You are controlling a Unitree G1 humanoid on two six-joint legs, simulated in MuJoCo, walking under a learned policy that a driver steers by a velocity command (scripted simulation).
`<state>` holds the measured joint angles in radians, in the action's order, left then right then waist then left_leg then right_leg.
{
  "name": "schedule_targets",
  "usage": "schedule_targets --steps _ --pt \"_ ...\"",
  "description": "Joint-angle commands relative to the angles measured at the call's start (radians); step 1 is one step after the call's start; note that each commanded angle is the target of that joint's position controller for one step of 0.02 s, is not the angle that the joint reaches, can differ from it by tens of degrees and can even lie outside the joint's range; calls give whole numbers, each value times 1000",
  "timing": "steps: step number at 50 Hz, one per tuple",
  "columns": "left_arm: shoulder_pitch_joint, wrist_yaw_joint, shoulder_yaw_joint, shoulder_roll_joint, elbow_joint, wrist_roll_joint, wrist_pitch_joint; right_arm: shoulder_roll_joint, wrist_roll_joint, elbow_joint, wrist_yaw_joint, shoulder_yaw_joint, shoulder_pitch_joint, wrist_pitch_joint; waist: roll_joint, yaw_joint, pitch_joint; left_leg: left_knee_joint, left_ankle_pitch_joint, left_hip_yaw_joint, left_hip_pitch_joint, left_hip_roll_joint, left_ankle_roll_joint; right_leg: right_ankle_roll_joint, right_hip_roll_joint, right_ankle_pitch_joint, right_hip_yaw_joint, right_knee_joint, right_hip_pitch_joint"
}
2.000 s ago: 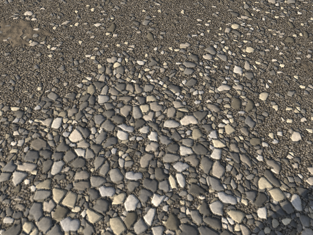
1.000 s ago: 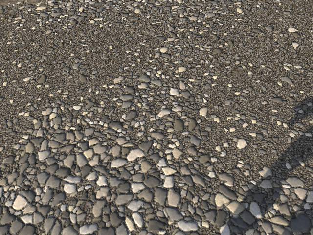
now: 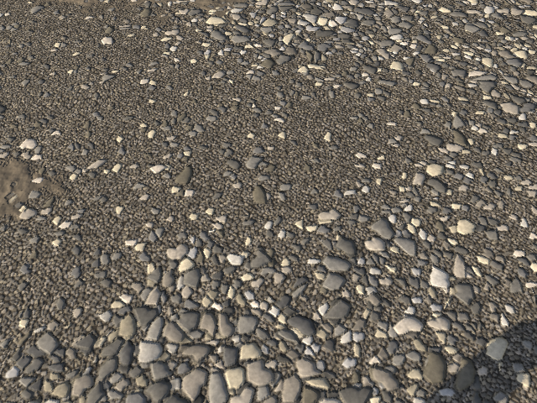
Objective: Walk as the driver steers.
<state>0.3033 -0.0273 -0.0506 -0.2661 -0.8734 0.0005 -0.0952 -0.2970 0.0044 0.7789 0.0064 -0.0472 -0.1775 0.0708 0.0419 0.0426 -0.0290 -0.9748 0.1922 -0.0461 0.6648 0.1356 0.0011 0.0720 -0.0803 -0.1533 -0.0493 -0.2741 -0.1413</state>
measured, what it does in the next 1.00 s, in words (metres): walks ahead, turning right: left foot, then right foot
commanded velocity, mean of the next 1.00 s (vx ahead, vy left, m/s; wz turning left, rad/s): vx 0.27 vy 0.00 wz -0.38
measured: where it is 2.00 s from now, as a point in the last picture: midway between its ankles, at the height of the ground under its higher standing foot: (308, 372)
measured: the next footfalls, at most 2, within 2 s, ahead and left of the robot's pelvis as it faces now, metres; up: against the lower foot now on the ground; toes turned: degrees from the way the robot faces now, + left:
left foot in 0.24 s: +0.32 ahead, +0.16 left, +0.00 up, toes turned -1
right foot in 0.70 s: +0.45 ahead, -0.11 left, +0.00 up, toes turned -24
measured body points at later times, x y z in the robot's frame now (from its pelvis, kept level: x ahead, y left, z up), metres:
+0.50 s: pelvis +0.27 +0.06 +0.00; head +0.31 +0.07 +0.45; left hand +0.46 +0.32 -0.11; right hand +0.30 -0.23 -0.12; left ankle +0.28 +0.16 -0.75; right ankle +0.33 -0.10 -0.68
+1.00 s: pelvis +0.39 +0.02 -0.01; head +0.42 -0.02 +0.44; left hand +0.65 +0.21 -0.10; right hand +0.42 -0.30 -0.12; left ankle +0.49 +0.15 -0.70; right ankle +0.42 -0.09 -0.75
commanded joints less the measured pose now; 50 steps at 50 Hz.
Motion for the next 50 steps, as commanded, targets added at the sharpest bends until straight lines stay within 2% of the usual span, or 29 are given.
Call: schedule_targets --steps 1,5,7,9,10,11,12,13,14,15,16,17,18,21,23,26,31,33,34,35,36,37,38,39,40,41,43,47,50 --pt "-78 13 -34 -159 74 9 -17 -37 -6 -63 -5 -1 27 12 -84 -28 -13 201 -199 12 -63 8 -17 161 239 169 129 169 -97" --pt "29 16 -39 -186 34 25 -1 -36 9 -106 -23 5 163 24 -81 34 -28 383 -298 32 -100 -40 -15 139 264 133 133 133 -12" --pt "55 20 -41 -191 21 30 14 -55 10 -129 -33 -1 195 31 -84 29 -35 441 -240 14 -87 -54 1 126 299 137 173 80 63" --pt "52 26 -47 -204 18 28 29 -85 10 -128 -38 -13 159 38 -105 -5 -16 476 -162 11 -148 -71 19 105 323 173 212 17 109" --pt "35 28 -47 -207 20 27 34 -103 9 -114 -37 -23 94 42 -113 -51 16 503 -133 31 -246 -92 34 88 309 259 207 -56 106" --pt "34 28 -36 -179 23 19 36 -149 5 -77 -29 -48 -41 44 -98 -116 106 507 -126 40 -447 -96 62 59 252 338 172 -221 62" --pt "33 27 -10 -111 53 -4 33 -223 -13 -55 -19 -70 -218 43 -6 -184 271 460 -146 -120 -737 74 124 16 179 152 118 -525 -108" --pt "173 23 19 -4 71 13 14 -296 -21 -33 -19 -87 -269 30 281 -119 408 565 58 -564 -1051 301 269 -46 29 -382 69 -866 -483" --pt "133 22 -5 -113 52 39 4 -190 -14 -44 -20 -63 -273 27 195 -160 387 647 203 -647 -1021 283 258 -47 70 -425 183 -998 -587" --pt "43 23 -23 -167 78 53 3 -142 -10 -50 -16 -47 -211 29 130 -160 243 658 188 -487 -910 256 214 -41 113 -340 173 -1032 -648" --pt "-8 28 -24 -158 90 45 6 -118 -13 -55 -15 -38 -145 30 68 -134 172 678 97 -373 -786 220 194 -45 157 -255 152 -1010 -624" --pt "-32 33 -30 -150 95 31 14 -88 -18 -57 -16 -29 -82 32 56 -105 100 706 -67 -272 -669 186 186 -54 175 -207 151 -959 -587" --pt "-10 34 -36 -137 93 28 29 -74 -27 -58 -17 -26 -43 38 77 -66 75 721 -235 -182 -586 167 178 -63 193 -184 156 -934 -518" --pt "8 37 -34 -86 110 25 71 -88 -24 -49 -10 -37 12 48 57 -14 48 739 -556 -9 -492 153 193 -94 190 -162 125 -857 -465" --pt "-29 33 -27 -62 141 16 83 -112 -21 -40 5 -48 21 40 51 -13 40 752 -597 72 -485 144 195 -106 190 -73 103 -730 -469" --pt "-95 9 -22 -49 174 10 83 -131 -16 -38 25 -55 29 17 46 -37 59 744 -573 180 -490 115 180 -99 173 107 52 -533 -388" --pt "-169 -24 -44 -94 240 4 94 -163 18 -24 32 -70 19 -19 50 -49 67 629 -548 198 -601 161 150 -50 143 50 18 -386 -359" --pt "-113 -28 -61 -119 240 2 97 -171 34 -30 35 -76 42 -32 47 -10 86 487 -620 214 -611 150 117 -10 98 17 -22 -306 -277" --pt "-27 -19 -80 -153 219 0 92 -151 35 -27 35 -71 28 -37 5 27 128 331 -602 242 -582 98 79 23 54 108 -36 -220 -145" --pt "39 5 -112 -256 218 -1 91 -125 3 -30 29 -62 -32 -34 -158 41 185 82 -329 267 -420 19 -1 86 163 568 144 -191 59" --pt "12 24 -118 -338 247 -13 95 -48 -53 -61 17 -33 -94 -31 -365 -43 261 -271 523 212 -82 -150 -79 287 401 944 511 -248 297" --pt "11 10 -100 -288 275 -19 87 -95 -23 -59 5 -36 -75 -27 -246 10 426 -388 535 -17 -27 -169 -69 366 455 680 661 -154 322" --pt "-43 4 -89 -246 287 -11 79 -126 13 -74 3 -45 5 -31 -160 15 332 -392 448 -38 24 -137 -50 320 415 509 573 -116 246" --pt "-90 9 -80 -209 283 11 78 -119 6 -77 12 -45 35 -38 -98 -8 240 -327 368 -37 40 -106 -43 257 363 359 500 -98 147" --pt "-130 17 -69 -179 289 20 85 -124 -10 -72 25 -48 50 -48 -75 -26 183 -256 313 -40 16 -84 -45 217 328 263 456 -76 46" --pt "-160 26 -67 -175 297 12 93 -130 -15 -77 31 -52 46 -58 -101 -52 159 -201 273 -40 -47 -82 -45 198 296 211 427 -54 -49" --pt "-174 37 -71 -184 312 -7 99 -107 -16 -75 33 -49 23 -64 -137 -69 164 -116 230 -23 -117 -110 -54 188 258 228 396 -43 -112" --pt "-163 57 -72 -185 309 -4 106 -68 -12 -64 33 -32 17 -68 -144 -51 202 49 167 -15 -190 -109 -78 176 243 186 355 -60 -124" --pt "-164 55 -64 -173 305 -12 115 -72 -6 -73 27 -31 36 -72 -177 -30 178 137 148 -5 -245 -107 -75 164 238 19 374 -49 -162"
Over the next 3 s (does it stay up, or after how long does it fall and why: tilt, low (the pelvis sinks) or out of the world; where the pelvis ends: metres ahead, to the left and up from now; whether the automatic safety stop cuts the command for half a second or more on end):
stays up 0.64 -0.06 -0.01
